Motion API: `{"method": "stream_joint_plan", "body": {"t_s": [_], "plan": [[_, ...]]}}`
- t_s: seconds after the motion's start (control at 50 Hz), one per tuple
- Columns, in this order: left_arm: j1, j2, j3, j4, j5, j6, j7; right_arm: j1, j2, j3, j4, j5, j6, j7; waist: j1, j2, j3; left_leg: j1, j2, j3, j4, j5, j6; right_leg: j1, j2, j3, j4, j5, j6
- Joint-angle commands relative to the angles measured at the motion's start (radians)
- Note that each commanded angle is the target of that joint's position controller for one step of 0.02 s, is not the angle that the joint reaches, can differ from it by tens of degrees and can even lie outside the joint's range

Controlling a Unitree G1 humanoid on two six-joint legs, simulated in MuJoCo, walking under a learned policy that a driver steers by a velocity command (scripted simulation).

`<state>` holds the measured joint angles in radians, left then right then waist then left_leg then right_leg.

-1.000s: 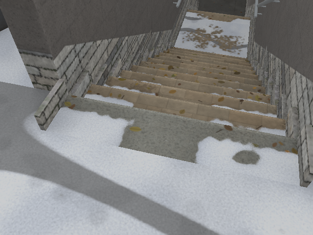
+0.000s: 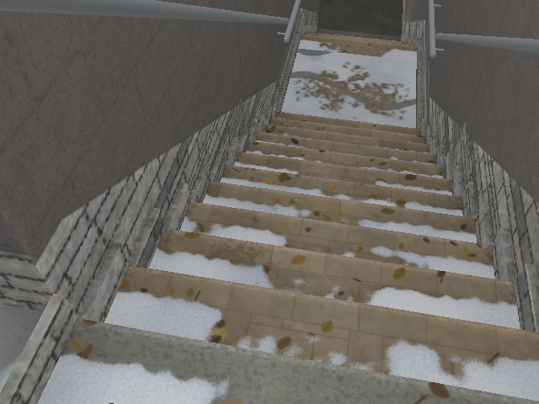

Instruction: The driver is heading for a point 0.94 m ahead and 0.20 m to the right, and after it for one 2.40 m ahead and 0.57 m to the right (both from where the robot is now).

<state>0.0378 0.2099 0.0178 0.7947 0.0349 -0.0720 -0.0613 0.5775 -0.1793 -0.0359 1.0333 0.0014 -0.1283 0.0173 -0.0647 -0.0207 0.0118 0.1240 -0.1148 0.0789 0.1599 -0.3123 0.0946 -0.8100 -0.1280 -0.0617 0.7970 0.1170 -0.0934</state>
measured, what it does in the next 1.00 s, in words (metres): goes down, turning right: right foot, then left foot 0.17 m lower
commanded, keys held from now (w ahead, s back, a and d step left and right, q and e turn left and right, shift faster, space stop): w+shift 0.30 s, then w+e+shift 0.24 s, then e+shift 0.46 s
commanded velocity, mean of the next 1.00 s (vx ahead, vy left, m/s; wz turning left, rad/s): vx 0.74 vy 0.00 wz -0.47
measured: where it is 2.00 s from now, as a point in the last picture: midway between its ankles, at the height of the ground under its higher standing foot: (324, 219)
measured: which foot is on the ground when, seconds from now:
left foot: down 0.00-0.16, up 0.18-0.66, down 0.68-1.00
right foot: up 0.00-0.12, down 0.14-0.68, up 0.70-1.00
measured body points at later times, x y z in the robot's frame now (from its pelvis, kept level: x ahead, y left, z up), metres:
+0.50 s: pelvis +0.48 -0.02 -0.01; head +0.49 -0.02 +0.44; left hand +0.38 +0.24 -0.14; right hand +0.71 -0.25 -0.07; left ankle +0.66 +0.13 -0.69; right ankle +0.33 -0.07 -0.73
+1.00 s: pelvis +0.84 +0.01 -0.20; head +0.85 -0.02 +0.25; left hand +1.10 +0.12 -0.30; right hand +0.71 -0.21 -0.34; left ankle +0.79 +0.11 -0.90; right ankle +0.95 -0.20 -0.86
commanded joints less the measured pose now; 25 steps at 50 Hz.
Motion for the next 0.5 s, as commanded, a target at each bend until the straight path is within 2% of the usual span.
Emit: {"method": "stream_joint_plan", "body": {"t_s": [0.02,0.04,0.06,0.08,0.1,0.12,0.14,0.16,0.18,0.2,0.22,0.24,0.26,0.28,0.3,0.32,0.34,0.36,0.38,0.4,0.42,0.44,0.46,0.48,0.5], "plan": [[-0.162,0.023,-0.014,-0.101,-0.016,-0.014,-0.005,-0.010,-0.160,-0.017,-0.058,0.003,-0.028,-0.015,0.026,0.047,0.167,-0.210,0.268,-0.086,-0.202,0.639,0.057,0.224,0.066,-0.068,-0.182,0.110,-0.029],[-0.165,0.043,-0.011,-0.100,-0.016,-0.012,0.001,0.007,-0.158,-0.013,-0.046,0.001,-0.023,-0.017,0.030,0.046,0.150,-0.091,0.260,-0.049,-0.160,0.843,0.046,0.213,0.103,-0.097,-0.206,0.063,-0.041],[-0.152,0.061,-0.007,-0.103,-0.012,-0.014,0.007,0.018,-0.181,-0.013,-0.043,-0.007,-0.018,-0.025,0.040,0.089,0.117,-0.012,0.277,-0.039,-0.089,1.054,0.035,0.251,0.141,-0.112,-0.225,-0.010,-0.052],[-0.126,0.081,0.000,-0.103,-0.010,-0.012,0.019,0.018,-0.204,-0.016,-0.037,-0.018,-0.007,-0.037,0.068,0.117,0.075,0.064,0.297,-0.039,0.009,1.241,0.026,0.279,0.182,-0.118,-0.232,-0.103,-0.056],[-0.076,0.112,0.010,-0.096,-0.015,-0.008,0.025,0.016,-0.219,-0.014,-0.031,-0.031,0.009,-0.046,0.110,0.130,0.033,0.115,0.316,-0.042,0.140,1.343,0.015,0.334,0.211,-0.116,-0.268,-0.166,-0.064],[0.071,0.153,0.027,-0.057,-0.020,-0.011,0.034,-0.001,-0.248,-0.022,-0.032,-0.047,0.028,-0.055,0.176,0.139,-0.054,0.114,0.328,-0.047,0.339,1.381,0.010,0.492,0.236,-0.090,-0.287,-0.202,-0.074],[0.300,0.184,0.045,0.012,-0.020,-0.013,0.049,-0.061,-0.262,-0.026,-0.046,-0.054,0.045,-0.064,0.284,0.150,-0.159,0.014,0.322,-0.024,0.619,1.276,0.010,0.733,0.203,-0.043,-0.308,-0.217,-0.096],[0.507,0.247,0.066,0.057,0.004,-0.002,0.066,-0.091,-0.192,-0.012,-0.089,-0.054,0.047,-0.058,0.335,0.093,-0.286,-0.222,0.256,-0.006,0.985,0.887,0.033,0.993,-0.001,0.172,-0.232,-0.514,-0.136],[0.481,0.279,0.087,0.052,0.014,-0.001,0.058,-0.005,-0.058,0.008,-0.125,0.023,0.024,-0.022,0.201,-0.266,-0.413,-0.718,0.018,-0.077,1.431,-0.041,-0.022,1.324,-0.260,0.786,-0.375,-0.683,-0.303],[0.418,0.227,0.086,0.047,0.003,-0.001,0.045,-0.111,-0.156,-0.009,-0.149,0.027,0.010,-0.038,0.215,-0.068,-0.360,-0.848,0.073,-0.183,1.460,-0.049,0.023,1.272,-0.226,0.797,-0.446,-0.543,-0.279],[0.364,0.199,0.080,0.056,0.001,-0.015,0.045,-0.212,-0.160,-0.010,-0.185,0.030,0.003,-0.045,0.199,-0.021,-0.223,-0.879,0.119,-0.180,1.424,0.000,0.033,1.141,-0.205,0.645,-0.467,-0.383,-0.252],[0.339,0.152,0.071,0.073,0.010,-0.026,0.046,-0.229,-0.137,-0.005,-0.194,0.019,0.004,-0.048,0.152,0.084,-0.120,-0.842,0.153,-0.181,1.351,0.010,0.040,0.970,-0.182,0.551,-0.507,-0.267,-0.222],[0.312,0.119,0.059,0.077,0.012,-0.037,0.050,-0.256,-0.113,-0.002,-0.210,0.006,0.019,-0.042,0.106,0.105,-0.055,-0.796,0.186,-0.202,1.280,0.007,0.033,0.822,-0.137,0.467,-0.535,-0.259,-0.185],[0.330,0.083,0.045,0.104,0.011,-0.041,0.049,-0.229,-0.078,0.002,-0.217,-0.007,0.042,-0.031,0.060,0.081,-0.012,-0.742,0.198,-0.205,1.224,-0.010,0.026,0.709,-0.108,0.402,-0.545,-0.238,-0.155],[0.324,0.082,0.043,0.104,-0.003,-0.048,0.044,-0.230,-0.082,0.002,-0.225,-0.033,0.063,-0.017,0.032,0.053,-0.002,-0.722,0.204,-0.198,1.152,-0.001,0.014,0.643,-0.083,0.355,-0.566,-0.234,-0.146],[0.326,0.084,0.040,0.112,-0.022,-0.055,0.043,-0.272,-0.079,0.002,-0.256,-0.046,0.078,-0.009,0.013,0.028,0.036,-0.720,0.232,-0.188,1.035,0.019,-0.003,0.581,-0.049,0.322,-0.602,-0.270,-0.132],[0.340,0.090,0.037,0.119,-0.035,-0.059,0.043,-0.342,-0.091,0.005,-0.284,-0.051,0.085,-0.001,0.019,-0.011,0.067,-0.729,0.245,-0.155,0.928,0.075,-0.021,0.542,-0.013,0.297,-0.643,-0.319,-0.130],[0.348,0.104,0.035,0.117,-0.044,-0.062,0.046,-0.440,-0.111,0.008,-0.332,-0.055,0.084,0.004,0.034,-0.015,0.112,-0.712,0.244,-0.119,0.766,0.178,-0.043,0.488,0.023,0.258,-0.678,-0.271,-0.131],[0.339,0.125,0.036,0.115,-0.051,-0.069,0.046,-0.506,-0.110,0.014,-0.344,-0.056,0.081,0.006,0.038,-0.010,0.140,-0.645,0.227,-0.087,0.604,0.311,-0.060,0.420,0.059,0.222,-0.694,-0.218,-0.131],[0.343,0.138,0.038,0.113,-0.055,-0.065,0.042,-0.545,-0.111,0.018,-0.356,-0.052,0.075,0.016,0.052,0.005,0.138,-0.537,0.183,-0.044,0.494,0.403,-0.077,0.374,0.097,0.187,-0.672,-0.119,-0.114],[0.375,0.189,0.052,0.124,-0.058,-0.063,0.039,-0.522,-0.092,0.024,-0.334,-0.050,0.081,0.021,0.057,-0.032,0.089,-0.433,0.139,0.004,0.528,0.445,-0.089,0.369,0.091,0.178,-0.655,0.028,-0.115],[0.396,0.218,0.057,0.118,-0.048,-0.068,0.036,-0.425,-0.110,0.011,-0.284,-0.042,0.085,0.023,0.038,-0.059,0.053,-0.386,0.140,-0.005,0.649,0.553,-0.071,0.390,0.060,0.180,-0.591,0.137,-0.117],[0.432,0.207,0.055,0.118,-0.052,-0.066,0.035,-0.420,-0.149,0.000,-0.277,-0.031,0.093,0.014,0.045,-0.045,0.053,-0.436,0.161,-0.046,0.666,0.541,-0.067,0.463,0.050,0.191,-0.549,0.168,-0.116],[0.507,0.178,0.052,0.143,-0.044,-0.063,0.052,-0.524,-0.202,-0.022,-0.321,-0.036,0.078,0.014,0.083,-0.025,0.066,-0.691,0.219,-0.164,0.560,0.647,-0.031,0.693,0.042,0.245,-0.404,0.034,-0.110],[0.571,0.181,0.053,0.149,-0.028,-0.052,0.070,-0.587,-0.235,-0.032,-0.343,-0.035,0.067,0.010,0.134,0.010,0.052,-0.877,0.214,-0.164,0.526,0.610,-0.027,0.885,0.014,0.315,-0.337,0.008,-0.140]]}}
Next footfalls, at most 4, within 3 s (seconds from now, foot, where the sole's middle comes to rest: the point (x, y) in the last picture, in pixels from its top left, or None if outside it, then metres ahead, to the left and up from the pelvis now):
0.14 right None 0.37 -0.08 -0.77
0.68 left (231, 312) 0.83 0.10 -0.94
1.18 right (322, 291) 0.98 -0.22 -1.10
1.68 left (295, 239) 1.34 -0.16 -1.27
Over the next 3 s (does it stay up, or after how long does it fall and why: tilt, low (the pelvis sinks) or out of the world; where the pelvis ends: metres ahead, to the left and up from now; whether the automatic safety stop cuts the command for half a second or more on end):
stays up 2.17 -0.45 -1.04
